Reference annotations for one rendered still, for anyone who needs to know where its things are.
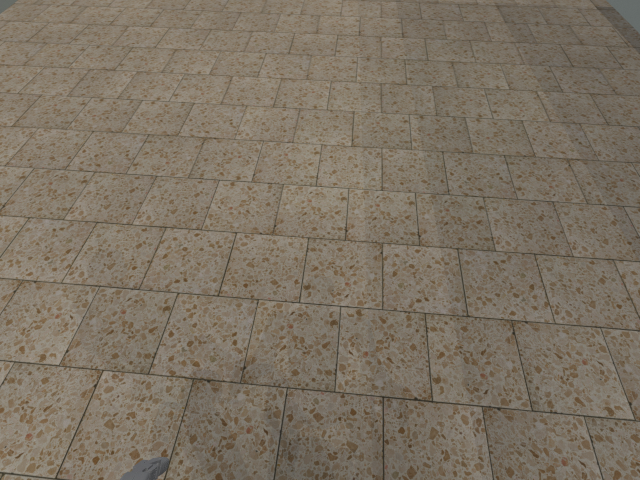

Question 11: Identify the robot left hand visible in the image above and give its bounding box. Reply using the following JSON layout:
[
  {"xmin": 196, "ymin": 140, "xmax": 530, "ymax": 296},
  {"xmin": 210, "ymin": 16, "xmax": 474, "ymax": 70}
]
[{"xmin": 120, "ymin": 457, "xmax": 169, "ymax": 480}]

